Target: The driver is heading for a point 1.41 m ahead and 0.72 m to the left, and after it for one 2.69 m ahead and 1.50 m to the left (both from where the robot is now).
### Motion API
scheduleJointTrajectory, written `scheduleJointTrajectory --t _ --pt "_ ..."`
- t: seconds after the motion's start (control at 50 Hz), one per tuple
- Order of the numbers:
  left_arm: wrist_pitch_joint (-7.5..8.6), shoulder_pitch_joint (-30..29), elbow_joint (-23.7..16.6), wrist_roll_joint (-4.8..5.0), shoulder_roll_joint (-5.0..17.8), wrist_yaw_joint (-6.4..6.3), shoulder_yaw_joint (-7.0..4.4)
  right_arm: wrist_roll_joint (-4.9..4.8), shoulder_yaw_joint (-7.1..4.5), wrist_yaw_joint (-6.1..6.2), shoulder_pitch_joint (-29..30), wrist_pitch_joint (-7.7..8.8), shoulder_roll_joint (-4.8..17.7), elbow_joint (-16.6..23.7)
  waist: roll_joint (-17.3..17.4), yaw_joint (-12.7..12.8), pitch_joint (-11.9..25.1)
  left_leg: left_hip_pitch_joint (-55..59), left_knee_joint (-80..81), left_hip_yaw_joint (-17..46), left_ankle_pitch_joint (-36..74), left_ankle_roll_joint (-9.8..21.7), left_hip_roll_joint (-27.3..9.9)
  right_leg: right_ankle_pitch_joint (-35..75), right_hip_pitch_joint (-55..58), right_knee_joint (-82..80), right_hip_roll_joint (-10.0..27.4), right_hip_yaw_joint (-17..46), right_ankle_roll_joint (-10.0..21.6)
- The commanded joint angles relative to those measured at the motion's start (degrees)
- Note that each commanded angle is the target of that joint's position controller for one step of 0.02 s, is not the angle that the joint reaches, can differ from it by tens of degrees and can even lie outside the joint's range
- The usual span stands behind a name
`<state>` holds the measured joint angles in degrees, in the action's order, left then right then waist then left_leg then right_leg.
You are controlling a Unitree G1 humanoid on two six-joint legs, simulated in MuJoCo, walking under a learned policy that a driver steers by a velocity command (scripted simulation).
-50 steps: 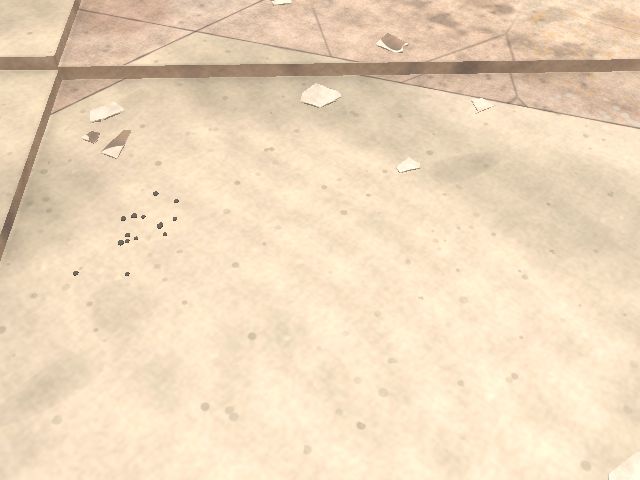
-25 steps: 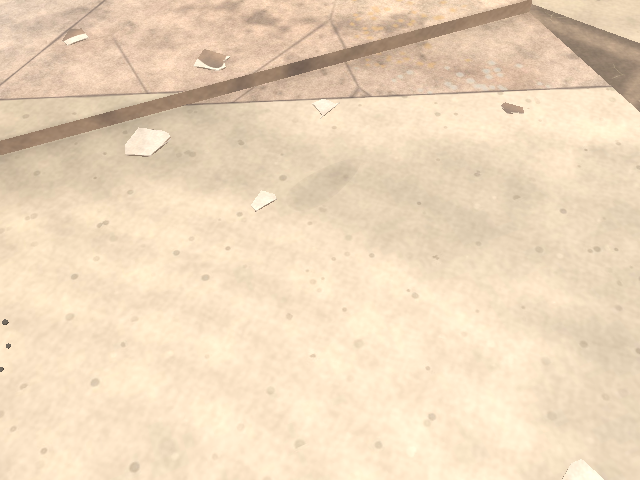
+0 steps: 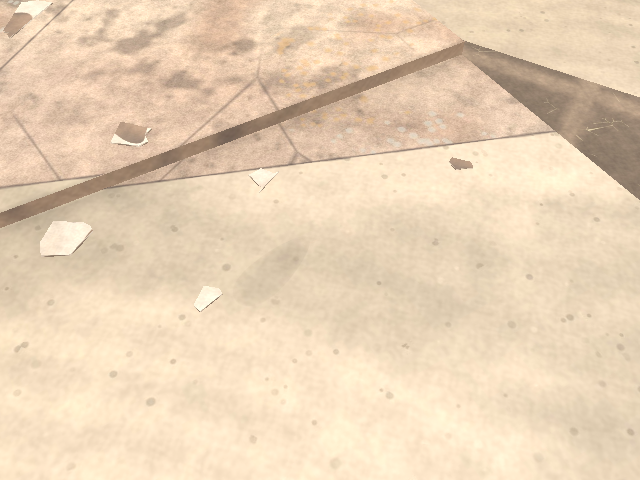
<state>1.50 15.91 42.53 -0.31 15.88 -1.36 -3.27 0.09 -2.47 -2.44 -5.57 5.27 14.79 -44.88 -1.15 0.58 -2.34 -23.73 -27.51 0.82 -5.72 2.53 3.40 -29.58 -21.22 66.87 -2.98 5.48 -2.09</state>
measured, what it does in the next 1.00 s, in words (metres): steps on the spot, turning left: right foot, then left foot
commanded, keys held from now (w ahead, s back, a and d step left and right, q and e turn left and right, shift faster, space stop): q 1.00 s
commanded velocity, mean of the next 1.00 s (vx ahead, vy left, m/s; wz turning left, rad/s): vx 0.05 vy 0.00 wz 0.49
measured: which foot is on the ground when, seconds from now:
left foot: down 0.00-0.32, up 0.34-0.70, down 0.72-1.00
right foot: up 0.00-0.30, down 0.32-0.74, up 0.76-1.00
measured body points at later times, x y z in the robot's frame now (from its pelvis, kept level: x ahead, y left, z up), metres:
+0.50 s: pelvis +0.06 -0.03 +0.01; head +0.09 -0.04 +0.46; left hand +0.14 +0.27 -0.07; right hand +0.27 -0.28 -0.10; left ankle +0.02 +0.10 -0.65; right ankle +0.10 -0.14 -0.73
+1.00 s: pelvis +0.04 +0.02 +0.01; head +0.06 +0.06 +0.46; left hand +0.02 +0.34 -0.10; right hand +0.33 -0.14 -0.06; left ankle +0.01 +0.10 -0.73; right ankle +0.15 -0.11 -0.66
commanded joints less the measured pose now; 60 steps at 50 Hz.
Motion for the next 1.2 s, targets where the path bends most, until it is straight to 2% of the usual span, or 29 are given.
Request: scheduleJointTrajectory --t 0.02,0.08,0.12,0.18,0.24,0.28,0.3,0.32,0.34,0.36,0.38,0.42,0.48,0.58,0.66,0.7,0.72,0.74,0.76,0.78,0.8,0.82,0.84,0.9,0.98,1.06,1.14,1.18,1.2 --pt "-0.20 -0.04 -5.38 -0.42 5.94 -0.93 -1.89 -0.02 -2.12 0.63 -1.34 -1.07 8.93 3.12 5.40 0.24 7.67 14.71 7.76 19.45 25.84 11.53 -14.97 1.73 -9.04 -4.77 4.42 -0.09 -0.92" --pt "-0.74 0.70 -5.13 0.06 3.82 -1.87 -1.40 0.09 -3.27 1.47 -2.21 -2.25 11.24 3.40 8.35 0.76 10.33 12.39 8.38 17.86 26.13 11.93 -13.56 2.28 -4.31 -14.42 2.39 -1.74 -1.69" --pt "-1.22 -0.73 -5.25 0.14 4.30 -2.08 -1.53 -0.67 -3.82 2.20 -2.09 -3.23 11.97 3.98 8.28 0.36 11.59 10.73 9.54 18.90 16.95 11.52 -13.32 7.23 -2.36 -17.94 1.97 -1.14 -1.74" --pt "-1.57 -4.32 -6.23 0.27 4.30 -1.78 -1.55 -1.15 -3.99 3.08 -1.70 -4.77 11.52 4.74 8.91 -0.50 9.45 6.87 11.48 21.11 -0.99 9.99 -11.84 10.97 -0.71 -22.71 1.29 -0.54 -1.44" --pt "-0.59 -6.19 -7.03 0.51 4.39 -1.13 -1.60 -1.08 -4.07 3.50 -2.61 -5.77 11.17 5.06 10.18 -1.18 7.62 6.84 10.49 24.18 -5.79 9.17 -11.13 11.66 0.95 -29.60 0.53 -0.42 -0.86" --pt "0.45 -4.23 -6.47 0.76 4.40 -0.54 -1.82 -1.42 -4.01 3.83 -1.90 -6.48 10.96 5.71 10.22 0.47 7.44 6.76 7.71 25.25 -3.72 7.60 -9.85 16.52 5.87 -39.67 0.19 -1.41 0.26" --pt "0.79 -2.99 -6.11 0.69 5.36 -0.38 -2.23 -1.63 -3.73 4.00 -2.48 -6.75 10.07 5.92 9.57 1.12 7.60 5.20 5.42 24.68 -4.48 5.77 -8.10 19.81 10.40 -45.02 1.86 -1.18 1.28" --pt "0.81 -1.26 -6.37 -0.29 8.69 -0.69 -3.01 -1.36 -2.94 4.04 -3.89 -6.81 7.63 6.39 4.43 0.73 9.57 0.20 -1.74 21.36 -12.38 2.78 -5.30 20.98 16.88 -47.28 11.00 5.40 4.53" --pt "0.07 -3.56 -7.01 -2.14 13.33 -0.82 -3.98 -1.47 -2.50 3.96 -4.72 -6.37 5.44 8.04 -11.60 -1.93 6.97 -10.49 -13.60 9.18 -24.89 -0.58 3.78 29.56 17.18 -50.20 21.97 18.52 12.00" --pt "0.22 -4.41 -7.63 -3.38 11.25 -0.55 -3.66 -0.67 -3.79 3.75 -5.56 -5.68 10.05 7.96 -13.46 -1.39 7.35 -11.73 -27.78 6.69 -30.01 -3.06 1.32 35.60 13.40 -50.75 27.56 23.44 17.59" --pt "0.44 -7.03 -8.66 -2.62 8.08 -0.69 -2.68 -0.99 -4.90 3.50 -7.41 -5.84 12.70 6.68 -8.88 -2.36 6.84 -11.38 -34.51 7.41 -27.05 -4.26 -0.19 36.87 12.50 -49.73 25.13 18.71 17.05" --pt "0.47 -10.67 -9.12 -0.68 5.93 -0.80 -2.04 -0.98 -5.19 3.93 -9.42 -7.41 11.55 4.73 -5.35 -3.20 5.21 -12.90 -40.68 5.97 -20.82 -6.62 -1.12 36.42 12.83 -47.84 18.81 8.98 12.80" --pt "-0.18 -8.64 -8.29 -0.71 6.61 -1.13 -2.14 -1.52 -4.06 3.43 -6.00 -8.19 7.96 7.30 -6.59 -1.13 4.19 -13.66 -38.80 2.64 -16.38 -8.75 -2.32 40.81 13.53 -47.97 16.68 2.41 13.55" --pt "-1.33 -6.66 -7.45 -0.45 9.88 -1.36 -3.54 -1.30 -2.82 1.95 -1.27 -8.07 6.11 11.46 -8.97 1.60 6.99 -6.76 -23.90 -0.98 -16.52 -8.40 -4.96 40.81 16.30 -47.11 19.23 -0.93 14.80" --pt "-1.20 -6.74 -6.74 0.84 11.34 -0.41 -4.20 -1.40 -3.48 1.09 -2.03 -8.62 7.61 12.66 -10.10 1.21 7.08 -0.17 -13.43 -4.11 -15.35 -5.58 -4.07 40.14 15.65 -44.91 21.05 -2.15 13.91" --pt "-1.07 -7.87 -6.29 2.07 11.08 -0.30 -4.22 -1.35 -3.91 0.78 -5.50 -8.75 7.42 11.84 -9.26 -1.34 7.29 7.01 -1.52 -5.87 -7.12 -2.59 -2.45 37.52 13.45 -40.24 20.03 -4.68 10.74" --pt "-0.85 -5.07 -4.97 2.00 9.33 -0.14 -3.81 -1.17 -4.56 1.22 -7.87 -8.70 8.78 11.16 -6.11 -1.83 7.89 14.16 4.16 -4.01 -0.17 -0.66 -1.86 32.38 9.17 -35.24 18.00 -7.66 7.08" --pt "-0.76 -3.54 -5.42 -0.14 6.29 0.12 -2.97 -1.16 -6.12 2.12 -9.96 -8.42 14.52 11.67 7.04 -1.02 9.08 24.98 6.01 11.17 18.60 3.37 -12.51 15.46 -3.57 -20.90 12.69 -13.49 1.21" --pt "-0.65 -7.16 -9.03 -2.11 4.18 -0.13 -1.86 0.39 -6.66 2.29 -9.58 -7.73 19.49 13.11 20.06 -1.39 9.10 27.28 4.68 28.59 34.59 15.47 -25.80 -10.08 -19.01 -7.53 4.69 -11.06 -2.57" --pt "-0.57 -11.26 -9.32 -1.09 7.46 -0.56 -2.77 1.70 -5.95 1.76 -10.95 -6.49 16.39 13.03 12.93 -5.66 12.49 24.43 6.85 28.18 27.60 19.14 -25.79 -10.10 -19.18 0.79 4.76 -3.11 -2.32" --pt "-0.88 -11.66 -8.94 0.18 8.64 -0.77 -3.24 1.52 -5.16 1.78 -8.30 -5.67 14.85 12.60 10.26 -3.68 9.35 21.47 7.34 22.88 21.59 15.97 -22.10 -5.19 -19.27 2.43 5.59 -1.81 -1.43" --pt "-1.24 -10.30 -7.68 0.08 8.53 -1.27 -3.52 0.31 -4.88 2.24 -4.88 -5.51 13.38 12.73 7.55 -1.85 7.63 19.48 7.34 19.41 15.99 12.46 -18.49 -0.09 -19.26 0.76 6.13 -1.36 -1.27" --pt "-1.63 -9.49 -7.13 -0.36 8.93 -1.69 -3.73 -0.81 -4.20 2.61 -2.60 -5.74 11.79 13.11 7.86 -0.92 6.66 17.70 7.45 17.79 14.75 10.76 -16.86 3.30 -18.60 -0.77 6.25 -1.16 -1.61" --pt "-1.38 -7.08 -6.37 -0.36 7.56 -1.28 -3.54 -0.25 -3.72 3.47 -1.92 -6.32 11.36 13.36 8.55 0.32 8.10 14.72 7.63 16.15 15.30 10.63 -14.16 9.20 -14.02 -1.64 4.04 -1.94 -2.58" --pt "-0.95 -9.67 -7.02 -0.08 5.89 -0.97 -2.65 -0.62 -4.11 4.19 -3.53 -6.59 12.40 12.91 8.88 -1.17 7.81 16.29 6.94 19.00 9.19 10.45 -13.36 11.04 -12.83 -13.87 3.02 -0.99 -3.10" --pt "-0.37 -10.78 -7.42 0.36 6.19 -0.20 -2.57 -0.54 -4.52 3.92 -3.20 -7.02 13.45 13.24 10.14 -1.89 6.87 13.23 6.50 23.84 4.03 10.77 -13.04 9.24 -7.33 -22.31 1.52 -0.32 -2.60" --pt "0.50 -8.97 -7.12 0.83 6.64 0.75 -2.73 -0.86 -4.31 3.46 -2.13 -7.43 12.89 13.46 10.89 -1.64 8.12 14.44 3.87 27.66 9.20 10.09 -12.75 8.97 -1.67 -30.44 0.94 -0.66 -1.33" --pt "0.96 -6.32 -6.28 0.62 5.90 1.30 -2.65 -1.43 -3.72 3.71 -0.88 -7.76 11.67 13.46 10.23 0.49 8.63 13.00 1.19 26.77 9.71 7.59 -10.55 18.09 5.87 -42.46 1.30 -2.03 0.15" --pt "1.07 -5.94 -6.32 -0.07 7.01 1.26 -2.85 -1.27 -3.22 3.91 -2.45 -7.70 10.12 13.16 8.21 0.22 8.97 9.93 -0.69 25.33 3.52 4.84 -8.48 24.73 11.36 -46.00 4.83 0.26 1.65"
Keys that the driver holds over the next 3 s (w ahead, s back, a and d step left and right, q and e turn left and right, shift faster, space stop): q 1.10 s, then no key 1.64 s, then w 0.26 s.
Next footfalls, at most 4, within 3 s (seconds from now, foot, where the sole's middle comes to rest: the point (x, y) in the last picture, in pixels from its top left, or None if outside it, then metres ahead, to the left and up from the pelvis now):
0.32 right None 0.14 -0.13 -0.77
0.72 left None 0.04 0.12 -0.77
1.20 right None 0.18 -0.06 -0.77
1.52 left None -0.02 0.12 -0.77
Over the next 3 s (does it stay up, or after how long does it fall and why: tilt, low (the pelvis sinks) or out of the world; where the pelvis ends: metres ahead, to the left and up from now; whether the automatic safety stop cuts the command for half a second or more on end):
stays up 0.09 0.02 0.00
